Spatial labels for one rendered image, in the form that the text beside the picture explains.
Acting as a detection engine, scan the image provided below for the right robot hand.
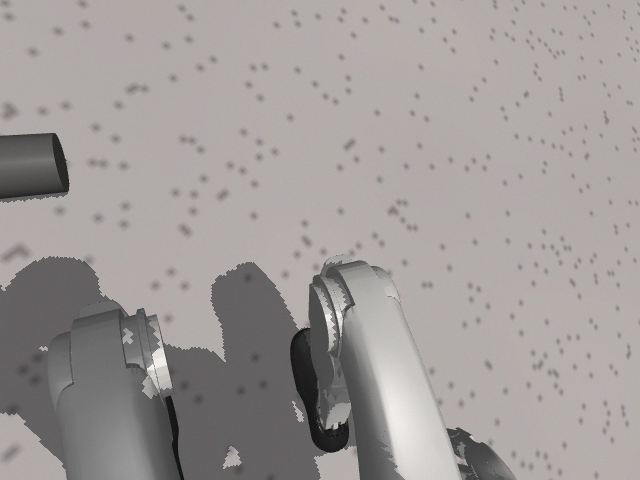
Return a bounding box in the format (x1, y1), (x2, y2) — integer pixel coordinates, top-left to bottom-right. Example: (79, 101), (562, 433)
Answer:
(447, 427), (517, 480)

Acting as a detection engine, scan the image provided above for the can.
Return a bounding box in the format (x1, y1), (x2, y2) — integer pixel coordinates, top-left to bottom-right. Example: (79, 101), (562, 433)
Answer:
(0, 133), (69, 199)

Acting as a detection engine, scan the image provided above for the left robot foot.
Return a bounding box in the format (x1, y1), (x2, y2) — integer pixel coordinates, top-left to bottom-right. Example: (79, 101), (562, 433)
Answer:
(165, 396), (184, 480)

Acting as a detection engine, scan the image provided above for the right robot foot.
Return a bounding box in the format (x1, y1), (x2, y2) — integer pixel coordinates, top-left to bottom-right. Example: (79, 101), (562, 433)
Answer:
(290, 328), (349, 453)

